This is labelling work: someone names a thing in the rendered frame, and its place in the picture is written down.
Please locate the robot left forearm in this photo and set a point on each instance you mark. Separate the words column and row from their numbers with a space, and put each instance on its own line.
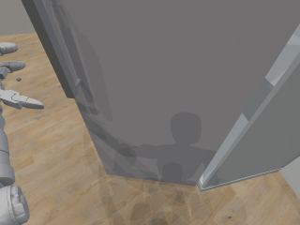
column 7, row 174

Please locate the robot left hand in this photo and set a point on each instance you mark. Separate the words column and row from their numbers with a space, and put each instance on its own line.
column 10, row 97

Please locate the left robot upper arm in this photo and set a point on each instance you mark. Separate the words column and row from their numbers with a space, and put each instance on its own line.
column 14, row 208

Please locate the handle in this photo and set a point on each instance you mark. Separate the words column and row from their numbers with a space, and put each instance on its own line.
column 39, row 18

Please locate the fridge door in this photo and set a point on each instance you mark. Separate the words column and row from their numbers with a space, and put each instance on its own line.
column 165, row 81

